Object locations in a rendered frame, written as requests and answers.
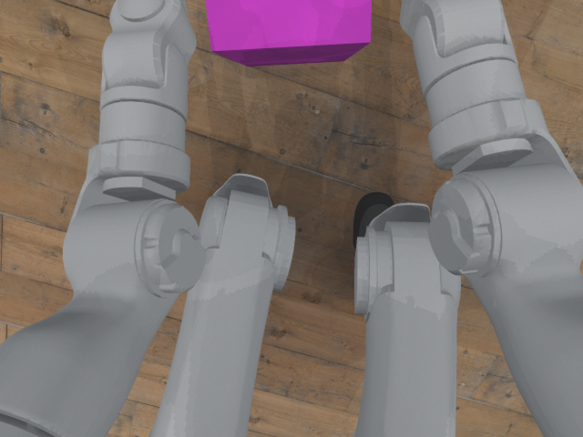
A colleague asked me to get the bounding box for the robot left upper arm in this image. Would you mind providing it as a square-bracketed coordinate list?
[0, 198, 206, 437]

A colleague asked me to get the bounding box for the robot shin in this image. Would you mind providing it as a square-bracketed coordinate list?
[199, 174, 272, 249]
[364, 203, 461, 308]

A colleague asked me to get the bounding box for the robot right forearm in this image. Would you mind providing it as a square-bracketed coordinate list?
[400, 0, 583, 187]

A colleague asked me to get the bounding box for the carton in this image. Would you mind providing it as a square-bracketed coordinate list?
[205, 0, 372, 66]

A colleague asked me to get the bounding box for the robot left forearm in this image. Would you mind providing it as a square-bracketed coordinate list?
[63, 0, 197, 262]

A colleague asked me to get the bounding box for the robot right upper arm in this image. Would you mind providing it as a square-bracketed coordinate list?
[427, 163, 583, 437]

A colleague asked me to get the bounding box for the robot left shin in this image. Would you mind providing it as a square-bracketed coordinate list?
[199, 174, 272, 249]

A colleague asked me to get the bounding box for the robot right shin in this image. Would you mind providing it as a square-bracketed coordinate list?
[364, 203, 461, 308]

